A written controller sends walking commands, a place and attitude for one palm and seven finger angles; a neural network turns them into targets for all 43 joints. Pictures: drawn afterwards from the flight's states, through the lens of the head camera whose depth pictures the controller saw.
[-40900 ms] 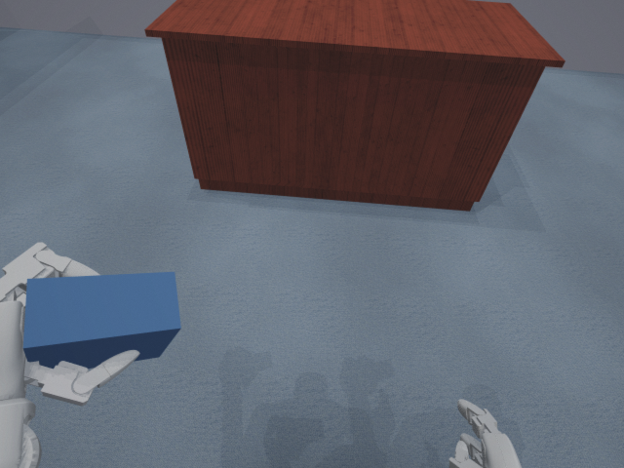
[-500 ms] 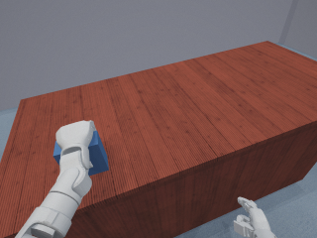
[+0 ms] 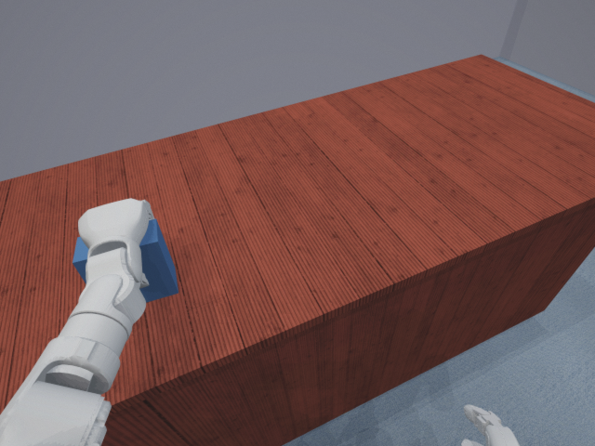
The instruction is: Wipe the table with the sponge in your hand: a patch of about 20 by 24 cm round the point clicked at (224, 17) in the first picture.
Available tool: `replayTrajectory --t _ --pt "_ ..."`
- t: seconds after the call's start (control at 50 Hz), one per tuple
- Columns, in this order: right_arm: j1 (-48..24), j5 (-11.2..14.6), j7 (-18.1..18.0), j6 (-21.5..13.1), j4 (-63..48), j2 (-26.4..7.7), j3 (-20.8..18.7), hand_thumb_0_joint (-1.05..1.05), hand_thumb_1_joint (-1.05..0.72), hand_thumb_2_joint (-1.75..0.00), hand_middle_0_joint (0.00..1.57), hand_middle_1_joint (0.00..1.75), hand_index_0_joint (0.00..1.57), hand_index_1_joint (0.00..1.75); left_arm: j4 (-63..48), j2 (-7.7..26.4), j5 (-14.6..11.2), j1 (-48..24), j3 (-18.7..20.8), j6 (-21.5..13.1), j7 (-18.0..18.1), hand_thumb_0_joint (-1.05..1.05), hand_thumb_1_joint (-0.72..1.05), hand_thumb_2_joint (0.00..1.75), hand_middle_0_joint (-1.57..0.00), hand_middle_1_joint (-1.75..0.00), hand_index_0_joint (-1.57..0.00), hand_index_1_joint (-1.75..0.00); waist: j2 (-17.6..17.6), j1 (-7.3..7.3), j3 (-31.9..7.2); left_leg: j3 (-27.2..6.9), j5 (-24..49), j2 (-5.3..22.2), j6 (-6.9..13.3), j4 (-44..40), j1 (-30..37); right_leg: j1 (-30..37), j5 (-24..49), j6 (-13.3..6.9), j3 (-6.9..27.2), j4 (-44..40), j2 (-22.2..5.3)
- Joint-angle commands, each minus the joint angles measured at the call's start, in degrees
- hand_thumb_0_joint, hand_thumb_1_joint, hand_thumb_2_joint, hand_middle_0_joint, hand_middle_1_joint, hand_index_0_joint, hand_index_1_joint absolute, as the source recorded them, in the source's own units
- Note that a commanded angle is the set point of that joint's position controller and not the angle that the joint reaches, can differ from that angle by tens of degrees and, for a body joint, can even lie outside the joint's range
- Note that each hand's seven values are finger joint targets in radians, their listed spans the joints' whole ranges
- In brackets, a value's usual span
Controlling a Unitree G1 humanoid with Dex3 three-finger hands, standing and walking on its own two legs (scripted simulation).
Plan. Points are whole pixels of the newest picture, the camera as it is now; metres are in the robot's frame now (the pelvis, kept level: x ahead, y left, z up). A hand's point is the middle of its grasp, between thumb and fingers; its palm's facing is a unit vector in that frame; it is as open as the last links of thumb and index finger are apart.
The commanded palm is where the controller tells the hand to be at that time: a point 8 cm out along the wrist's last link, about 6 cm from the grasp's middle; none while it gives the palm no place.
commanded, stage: wipe forward along the middle lane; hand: left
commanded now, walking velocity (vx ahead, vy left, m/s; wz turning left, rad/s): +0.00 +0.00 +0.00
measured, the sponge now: (134, 274) +0.35 +0.29 +0.04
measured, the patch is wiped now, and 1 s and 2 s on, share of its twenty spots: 1.00 1.00 1.00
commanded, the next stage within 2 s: slide back across to the first lane in 0.58 s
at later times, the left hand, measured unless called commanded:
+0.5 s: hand (124, 227) +0.41 +0.32 +0.08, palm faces -0.08 -0.02 -1.00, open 9.9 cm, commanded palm +0.40 +0.32 +0.12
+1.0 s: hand (103, 219) +0.43 +0.36 +0.09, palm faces -0.03 -0.04 -1.00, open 9.9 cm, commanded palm +0.39 +0.36 +0.14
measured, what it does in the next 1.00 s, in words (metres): shifts its weight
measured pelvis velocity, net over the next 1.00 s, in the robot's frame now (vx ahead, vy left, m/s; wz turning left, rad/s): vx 0.03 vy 0.05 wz -0.02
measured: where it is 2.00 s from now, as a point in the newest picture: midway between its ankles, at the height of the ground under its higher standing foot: outside the picture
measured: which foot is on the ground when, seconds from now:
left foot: down 0.00-1.00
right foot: down 0.00-1.00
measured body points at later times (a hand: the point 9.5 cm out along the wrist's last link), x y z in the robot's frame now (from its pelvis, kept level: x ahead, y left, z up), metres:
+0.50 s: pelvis +0.01 +0.02 +0.00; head +0.02 +0.00 +0.45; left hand +0.41 +0.31 +0.14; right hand +0.14 -0.24 -0.13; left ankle +0.02 +0.13 -0.74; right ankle +0.01 -0.06 -0.74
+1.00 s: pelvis +0.03 +0.05 +0.00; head +0.04 +0.04 +0.45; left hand +0.42 +0.36 +0.14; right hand +0.15 -0.20 -0.12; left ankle +0.02 +0.13 -0.74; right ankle +0.01 -0.06 -0.74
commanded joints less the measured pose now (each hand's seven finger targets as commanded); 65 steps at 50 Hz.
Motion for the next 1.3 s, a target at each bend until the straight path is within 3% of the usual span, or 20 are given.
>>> replayTrajectory --t 0.0,0.04,0.08,0.2,0.3,0.42,0.46,0.48,0.54,0.58,0.62,0.68,0.74,0.82,0.86,0.9,0.94,0.98,1.16,1.28 --pt "-6.9 0.0 -0.4 -2.7 -8.6 -6.5 -2.3 0.00 -0.90 -0.90 0.20 0.30 0.20 0.30 -1.9 13.0 1.7 -17.3 3.6 -1.0 1.6 0.00 0.10 1.30 -1.20 -1.60 -1.20 -1.60 -7.3 -0.76 -9.9 0.5 2.1 -2.3 3.0 -1.9 -0.4 5.9 6.8 1.8 6.7 -6.1 -4.0" --pt "-6.5 0.0 -0.3 -2.5 -8.5 -6.7 -2.4 0.00 -0.90 -0.90 0.20 0.30 0.20 0.30 0.0 13.5 1.7 -16.3 4.2 -1.2 1.8 0.00 0.10 1.30 -1.20 -1.60 -1.20 -1.60 -9.2 -0.69 -9.5 0.7 1.9 -2.3 3.0 -1.8 -1.3 6.0 7.5 2.1 7.1 -6.3 -4.1" --pt "-6.5 0.0 -0.3 -2.3 -8.2 -6.9 -2.4 0.00 -0.90 -0.90 0.20 0.30 0.20 0.30 0.0 15.9 1.8 -18.0 6.1 -1.8 2.0 0.00 0.10 1.30 -1.20 -1.60 -1.20 -1.60 -7.6 -0.43 -9.9 0.4 2.2 -2.2 2.9 -2.0 -1.5 6.0 8.1 1.8 7.7 -6.2 -4.1" --pt "-4.4 0.1 -0.3 -2.0 -7.6 -7.1 -2.3 0.00 -0.90 -0.90 0.20 0.30 0.20 0.30 4.7 17.2 2.9 -23.4 5.0 -2.5 2.1 0.00 0.10 1.30 -1.20 -1.60 -1.20 -1.60 -7.3 -2.07 -9.0 0.7 0.6 -2.0 3.2 -1.9 -2.4 3.8 4.5 2.3 6.3 -6.5 -4.1" --pt "-2.5 0.0 0.0 -1.9 -7.6 -6.9 -2.7 0.00 -0.90 -0.90 0.20 0.30 0.20 0.30 5.9 14.9 3.5 -24.9 3.5 -4.0 2.3 0.00 0.10 1.30 -1.20 -1.60 -1.20 -1.60 -5.5 -2.36 -12.0 0.8 3.8 -1.7 3.2 -1.3 -0.7 3.7 8.9 2.0 4.9 -5.3 -3.9" --pt "-1.3 -0.1 0.2 -1.5 -7.0 -7.4 -2.7 0.00 -0.90 -0.90 0.20 0.30 0.20 0.30 8.8 17.5 3.5 -27.3 5.3 -4.2 3.4 0.00 0.10 1.30 -1.20 -1.60 -1.20 -1.60 -7.6 -2.85 -12.1 0.6 3.5 -1.5 3.2 -1.3 -2.1 3.5 9.3 2.2 4.6 -5.3 -3.9" --pt "-1.0 -0.1 0.2 -1.4 -6.5 -7.6 -2.7 0.00 -0.90 -0.90 0.20 0.30 0.20 0.30 10.4 18.2 4.1 -29.3 5.3 -3.9 3.7 0.00 0.10 1.30 -1.20 -1.60 -1.20 -1.60 -6.9 -3.36 -11.3 0.6 3.3 -1.4 3.1 -1.6 -2.3 2.1 8.3 2.2 4.2 -5.3 -3.9" --pt "-1.2 -0.2 0.2 -1.5 -6.4 -7.5 -2.8 0.00 -0.90 -0.90 0.20 0.30 0.20 0.30 9.6 18.6 3.8 -29.3 6.2 -4.1 3.6 0.00 0.10 1.30 -1.20 -1.60 -1.20 -1.60 -5.9 -2.65 -13.1 0.5 4.8 -1.4 3.0 -1.5 -1.8 3.0 10.1 1.9 4.6 -5.0 -3.8" --pt "-0.1 -0.2 0.4 -1.3 -6.3 -7.6 -2.8 0.00 -0.90 -0.90 0.20 0.30 0.20 0.30 11.2 17.3 4.6 -31.1 3.8 -3.8 3.5 0.00 0.10 1.30 -1.20 -1.60 -1.20 -1.60 -5.4 -3.87 -12.7 0.6 5.4 -1.2 3.0 -1.1 -1.1 1.8 10.6 2.0 3.6 -4.6 -3.8" --pt "0.2 -0.4 0.4 -1.2 -6.1 -7.9 -2.8 0.00 -0.90 -0.90 0.20 0.30 0.20 0.30 12.2 20.8 4.5 -29.9 7.3 -4.0 3.4 0.00 0.10 1.30 -1.20 -1.60 -1.20 -1.60 -5.5 -2.46 -14.8 -0.1 6.9 -1.1 2.9 -1.5 -1.1 3.1 11.7 1.6 3.7 -4.4 -3.5" --pt "1.4 -0.5 0.6 -1.1 -6.0 -7.7 -3.0 0.00 -0.90 -0.90 0.20 0.30 0.20 0.30 12.4 18.1 5.1 -31.8 4.5 -4.2 3.3 0.00 0.10 1.30 -1.20 -1.60 -1.20 -1.60 -4.5 -3.91 -14.1 0.3 7.8 -0.9 3.0 -0.6 -0.2 1.6 12.7 1.8 3.0 -3.9 -3.5" --pt "1.1 -0.6 0.9 -1.1 -6.6 -7.5 -3.2 0.00 -0.90 -0.90 0.20 0.30 0.20 0.30 11.1 18.1 4.3 -29.3 6.1 -4.9 3.3 0.00 0.10 1.30 -1.20 -1.60 -1.20 -1.60 -2.9 -2.03 -16.7 -0.2 10.8 -0.7 2.7 -0.9 1.3 2.6 14.3 1.1 2.6 -3.4 -3.2" --pt "0.8 -0.4 1.0 -0.6 -7.2 -7.6 -3.3 0.00 -0.90 -0.90 0.20 0.30 0.20 0.30 9.3 19.3 4.4 -28.1 6.7 -4.8 3.5 0.00 0.10 1.30 -1.20 -1.60 -1.20 -1.60 -4.7 -2.03 -16.3 -0.3 11.1 -0.7 2.8 -1.1 1.7 3.6 14.2 1.4 2.1 -3.5 -3.2" --pt "-0.3 -0.3 1.2 -0.7 -7.7 -7.7 -3.3 0.00 -0.90 -0.90 0.20 0.30 0.20 0.30 5.5 21.3 3.9 -25.9 8.8 -4.0 4.0 0.00 0.10 1.30 -1.20 -1.60 -1.20 -1.60 -3.5 -0.65 -16.7 -1.1 13.6 -0.4 2.6 -2.3 4.4 4.2 13.0 1.0 1.1 -3.7 -2.8" --pt "-1.2 -0.2 1.2 -0.8 -7.9 -7.6 -3.3 0.00 -0.90 -0.90 0.20 0.30 0.20 0.30 3.2 20.7 3.9 -27.6 7.8 -3.3 4.0 0.00 0.10 1.30 -1.20 -1.60 -1.20 -1.60 -2.9 -0.97 -15.6 -1.3 13.2 -0.2 2.5 -2.9 5.5 3.5 11.5 1.0 0.9 -4.2 -2.8" --pt "-1.8 -0.3 1.3 -1.0 -8.0 -7.8 -3.2 0.00 -0.90 -0.90 0.20 0.30 0.20 0.30 1.0 23.4 3.5 -25.9 10.2 -2.8 3.9 0.00 0.10 1.30 -1.20 -1.60 -1.20 -1.60 -2.0 0.10 -17.3 -1.6 15.1 -0.3 2.5 -3.3 6.7 5.6 12.5 0.7 0.9 -4.3 -2.7" --pt "-2.8 -0.1 1.4 -1.0 -8.4 -7.4 -3.0 0.00 -0.90 -0.90 0.20 0.30 0.20 0.30 0.1 21.0 3.4 -23.9 8.3 -1.9 3.2 0.00 0.10 1.30 -1.20 -1.60 -1.20 -1.60 -2.0 0.02 -15.3 -1.7 15.8 -0.2 2.2 -3.5 7.3 5.0 12.7 0.6 0.5 -4.6 -2.7" --pt "-3.7 -0.2 1.4 -1.2 -8.9 -7.4 -2.9 0.00 -0.90 -0.90 0.20 0.30 0.20 0.30 -2.3 21.5 2.8 -23.1 9.3 -2.0 2.4 0.00 0.10 1.30 -1.20 -1.60 -1.20 -1.60 -1.4 0.52 -15.7 -2.2 17.6 -0.1 2.1 -4.0 8.1 5.8 13.4 0.3 0.4 -4.6 -2.7" --pt "-3.8 -0.5 0.6 -0.5 -8.7 -7.7 -2.5 0.00 -0.90 -0.90 0.20 0.30 0.20 0.30 -5.1 22.1 4.1 -23.8 7.8 -3.5 -1.6 0.00 0.10 1.30 -1.20 -1.60 -1.20 -1.60 -1.2 -1.22 -11.9 -3.3 17.0 0.0 1.9 -4.4 10.7 3.6 11.5 0.0 0.0 -6.2 -2.7" --pt "-3.6 -0.8 0.1 -0.9 -9.0 -7.6 -2.7 0.00 -0.90 -0.90 0.20 0.30 0.20 0.30 -8.4 23.0 3.7 -24.2 9.1 -7.8 -3.0 0.00 0.10 1.30 -1.20 -1.60 -1.20 -1.60 1.4 -0.81 -14.7 -4.0 22.2 0.2 1.4 -3.8 13.8 3.8 13.8 -0.5 0.2 -6.0 -2.8"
